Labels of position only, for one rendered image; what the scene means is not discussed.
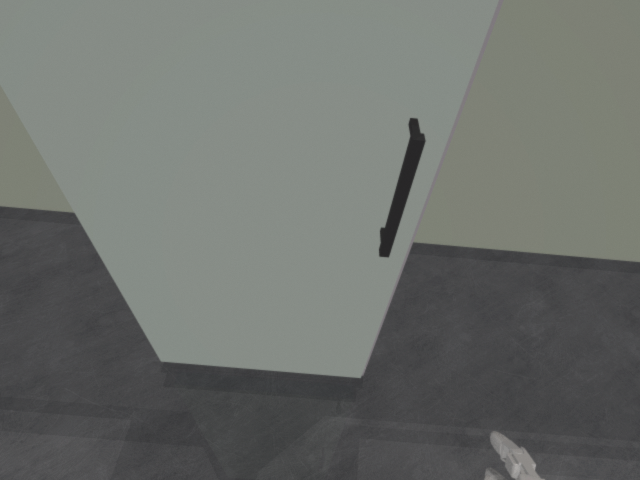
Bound fridge door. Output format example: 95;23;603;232
0;0;499;378

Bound handle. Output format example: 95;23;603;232
379;118;425;257

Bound robot right hand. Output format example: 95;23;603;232
484;431;545;480

